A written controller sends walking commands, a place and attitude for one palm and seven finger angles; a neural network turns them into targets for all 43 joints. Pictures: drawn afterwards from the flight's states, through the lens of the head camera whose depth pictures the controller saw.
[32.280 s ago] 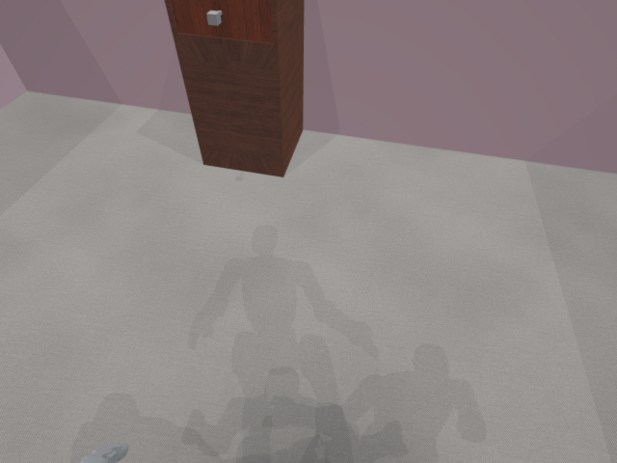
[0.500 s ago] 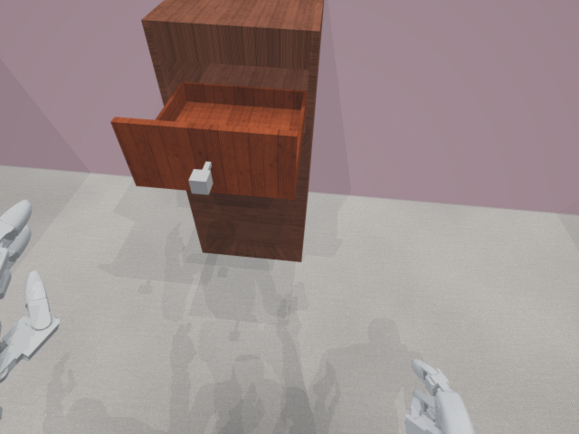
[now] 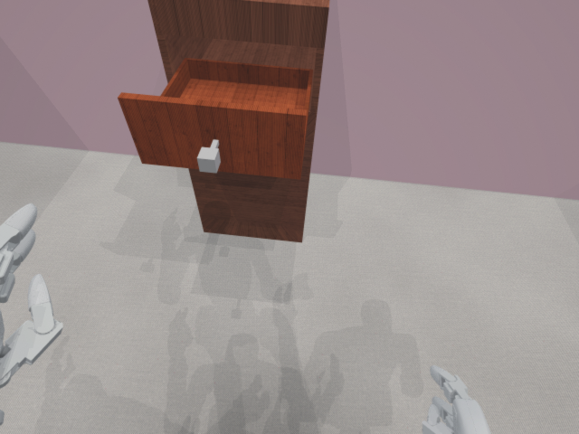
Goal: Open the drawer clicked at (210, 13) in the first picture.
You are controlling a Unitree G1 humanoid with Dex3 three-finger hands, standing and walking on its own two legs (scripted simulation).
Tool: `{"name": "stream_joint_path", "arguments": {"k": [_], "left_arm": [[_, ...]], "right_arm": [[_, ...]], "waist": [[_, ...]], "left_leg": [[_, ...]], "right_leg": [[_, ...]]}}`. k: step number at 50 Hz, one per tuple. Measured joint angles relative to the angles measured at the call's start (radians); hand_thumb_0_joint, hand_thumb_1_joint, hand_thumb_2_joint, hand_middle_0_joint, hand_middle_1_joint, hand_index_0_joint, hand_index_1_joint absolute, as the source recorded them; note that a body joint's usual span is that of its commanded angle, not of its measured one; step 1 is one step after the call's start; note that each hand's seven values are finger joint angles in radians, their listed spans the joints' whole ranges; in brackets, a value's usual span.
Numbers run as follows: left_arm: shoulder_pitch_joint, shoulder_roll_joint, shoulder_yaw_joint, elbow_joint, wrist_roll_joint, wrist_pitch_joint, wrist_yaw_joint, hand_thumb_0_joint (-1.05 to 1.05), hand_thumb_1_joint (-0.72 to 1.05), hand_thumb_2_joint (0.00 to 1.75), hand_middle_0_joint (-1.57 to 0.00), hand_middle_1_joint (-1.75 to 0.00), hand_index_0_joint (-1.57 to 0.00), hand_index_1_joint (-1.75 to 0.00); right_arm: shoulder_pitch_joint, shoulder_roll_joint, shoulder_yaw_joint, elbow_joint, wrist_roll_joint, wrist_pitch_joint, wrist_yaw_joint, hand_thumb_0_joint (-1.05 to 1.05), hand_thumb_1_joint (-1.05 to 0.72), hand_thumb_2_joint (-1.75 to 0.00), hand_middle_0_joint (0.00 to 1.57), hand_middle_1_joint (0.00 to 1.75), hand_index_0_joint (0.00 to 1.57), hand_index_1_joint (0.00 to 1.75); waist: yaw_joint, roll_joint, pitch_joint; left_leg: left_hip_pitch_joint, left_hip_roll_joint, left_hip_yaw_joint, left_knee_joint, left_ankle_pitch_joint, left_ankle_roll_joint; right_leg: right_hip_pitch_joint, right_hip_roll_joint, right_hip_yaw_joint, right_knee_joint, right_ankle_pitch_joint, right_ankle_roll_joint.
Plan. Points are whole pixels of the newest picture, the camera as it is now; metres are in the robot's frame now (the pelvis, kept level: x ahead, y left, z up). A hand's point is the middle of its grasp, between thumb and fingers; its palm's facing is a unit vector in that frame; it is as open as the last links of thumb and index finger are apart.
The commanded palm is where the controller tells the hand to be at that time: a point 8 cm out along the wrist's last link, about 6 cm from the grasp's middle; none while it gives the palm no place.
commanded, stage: stop stepping back and stand still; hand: left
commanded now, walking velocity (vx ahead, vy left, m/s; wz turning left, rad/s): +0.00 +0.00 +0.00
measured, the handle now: (211, 154) +0.65 +0.20 -0.02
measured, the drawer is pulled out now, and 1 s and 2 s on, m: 0.30 0.30 0.30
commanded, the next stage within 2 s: let the arm hang, fingers relaxed in 0.24 s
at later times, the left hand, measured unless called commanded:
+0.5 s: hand (125, 400) +0.18 +0.24 -0.07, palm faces +0.01 -0.90 -0.44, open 7.4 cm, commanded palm none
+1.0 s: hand out of the picture -0.01 +0.22 -0.16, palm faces -0.02 -0.95 -0.31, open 7.4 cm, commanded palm none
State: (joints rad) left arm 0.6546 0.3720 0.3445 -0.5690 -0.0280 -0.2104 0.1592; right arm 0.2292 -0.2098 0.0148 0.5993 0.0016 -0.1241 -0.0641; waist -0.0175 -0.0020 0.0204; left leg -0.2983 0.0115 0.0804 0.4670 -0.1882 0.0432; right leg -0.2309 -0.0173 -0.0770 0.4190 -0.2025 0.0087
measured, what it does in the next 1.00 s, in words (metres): stands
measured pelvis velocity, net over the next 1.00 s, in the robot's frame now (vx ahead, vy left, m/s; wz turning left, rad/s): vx -0.01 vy -0.02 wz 0.01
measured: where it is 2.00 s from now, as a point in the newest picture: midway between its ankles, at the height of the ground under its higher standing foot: outside the picture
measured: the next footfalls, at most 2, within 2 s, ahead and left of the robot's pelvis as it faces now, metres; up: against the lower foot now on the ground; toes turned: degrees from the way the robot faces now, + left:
none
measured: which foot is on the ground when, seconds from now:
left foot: down 0.00-1.00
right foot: down 0.00-1.00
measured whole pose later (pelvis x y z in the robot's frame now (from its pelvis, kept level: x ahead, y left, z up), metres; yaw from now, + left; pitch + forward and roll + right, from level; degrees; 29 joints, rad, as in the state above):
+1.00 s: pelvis -0.01 -0.02 +0.00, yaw +1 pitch -2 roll -1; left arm 0.24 0.29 0.01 1.11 0.02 0.01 0.01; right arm 0.21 -0.26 -0.01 1.08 -0.01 0.03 -0.01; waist 0.00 0.02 0.08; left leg -0.24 0.02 0.06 0.41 -0.14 0.02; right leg -0.18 -0.01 -0.10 0.38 -0.18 -0.02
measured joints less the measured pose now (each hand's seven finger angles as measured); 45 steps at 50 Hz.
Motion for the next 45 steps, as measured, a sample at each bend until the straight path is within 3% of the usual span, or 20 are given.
{"name": "stream_joint_path", "arguments": {"k": [17, 19, 22, 25, 30, 36, 45], "left_arm": [[-0.018, -0.016, -0.012, 0.010, 0.000, 0.010, 0.002, 0.01, 0.88, 0.90, -0.21, -0.30, -0.21, -0.30], [-0.103, 0.003, -0.067, 0.166, 0.037, -0.002, -0.039, 0.01, 0.89, 0.90, -0.21, -0.30, -0.21, -0.30], [-0.273, -0.005, -0.185, 0.557, 0.061, 0.125, -0.110, 0.00, 0.89, 0.90, -0.20, -0.30, -0.20, -0.30], [-0.365, -0.041, -0.269, 0.912, 0.072, 0.224, -0.147, 0.00, 0.90, 0.90, -0.20, -0.30, -0.20, -0.30], [-0.384, -0.104, -0.358, 1.249, 0.070, 0.263, -0.172, 0.01, 0.90, 0.90, -0.20, -0.30, -0.20, -0.30], [-0.379, -0.150, -0.388, 1.468, 0.055, 0.252, -0.171, 0.01, 0.91, 0.90, -0.21, -0.30, -0.21, -0.30], [-0.382, -0.108, -0.354, 1.645, 0.047, 0.230, -0.160, 0.01, 0.90, 0.90, -0.21, -0.30, -0.21, -0.30]], "right_arm": [[-0.018, 0.007, 0.003, 0.006, -0.004, -0.001, -0.001, 0.01, -0.90, -0.90, 0.21, 0.30, 0.21, 0.30], [-0.036, -0.022, -0.014, 0.062, -0.001, -0.026, 0.038, 0.01, -0.90, -0.90, 0.21, 0.30, 0.21, 0.30], [-0.095, -0.078, -0.026, 0.147, -0.004, 0.032, 0.071, 0.01, -0.90, -0.90, 0.21, 0.30, 0.21, 0.30], [-0.131, -0.100, -0.026, 0.189, -0.011, 0.076, 0.075, 0.01, -0.90, -0.90, 0.21, 0.30, 0.21, 0.30], [-0.087, -0.095, -0.026, 0.242, -0.016, 0.119, 0.073, 0.00, -0.90, -0.90, 0.21, 0.30, 0.21, 0.30], [-0.017, -0.084, -0.019, 0.357, -0.018, 0.153, 0.068, 0.00, -0.91, -0.90, 0.20, 0.30, 0.20, 0.30], [0.001, -0.058, -0.025, 0.461, -0.012, 0.157, 0.057, 0.00, -0.91, -0.90, 0.20, 0.30, 0.20, 0.30]], "waist": [[0.010, 0.008, 0.010], [0.019, 0.029, -0.006], [0.025, 0.066, -0.017], [0.003, 0.073, 0.004], [-0.022, 0.013, 0.044], [0.001, -0.034, 0.083], [0.018, -0.007, 0.076]], "left_leg": [[-0.005, 0.010, -0.003, 0.002, -0.002, -0.007], [-0.037, 0.005, -0.011, 0.033, -0.011, -0.004], [-0.072, -0.008, -0.003, 0.086, -0.031, 0.007], [-0.075, -0.009, 0.012, 0.116, -0.046, 0.009], [-0.050, -0.004, 0.003, 0.109, -0.041, -0.006], [-0.010, 0.009, -0.018, 0.048, -0.006, -0.017], [0.039, 0.011, -0.024, -0.035, 0.037, -0.022]], "right_leg": [[0.002, 0.011, -0.002, -0.014, 0.005, -0.007], [-0.029, 0.004, -0.010, 0.023, -0.009, -0.006], [-0.083, -0.015, -0.002, 0.115, -0.050, -0.002], [-0.103, -0.020, 0.014, 0.172, -0.075, 0.001], [-0.077, -0.014, 0.005, 0.168, -0.077, -0.017], [-0.018, 0.005, -0.016, 0.077, -0.030, -0.025], [0.040, 0.015, -0.023, -0.024, 0.020, -0.030]]}}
